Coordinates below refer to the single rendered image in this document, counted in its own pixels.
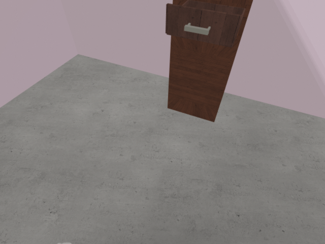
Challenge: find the drawer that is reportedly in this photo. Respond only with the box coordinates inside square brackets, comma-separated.
[166, 0, 246, 47]

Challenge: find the handle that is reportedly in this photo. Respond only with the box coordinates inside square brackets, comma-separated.
[184, 23, 211, 35]

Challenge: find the cabinet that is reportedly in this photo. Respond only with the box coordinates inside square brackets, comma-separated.
[168, 0, 253, 122]

